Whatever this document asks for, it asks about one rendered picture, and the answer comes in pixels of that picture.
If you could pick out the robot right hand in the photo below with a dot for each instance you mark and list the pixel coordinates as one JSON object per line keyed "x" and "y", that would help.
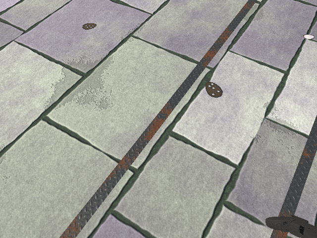
{"x": 295, "y": 225}

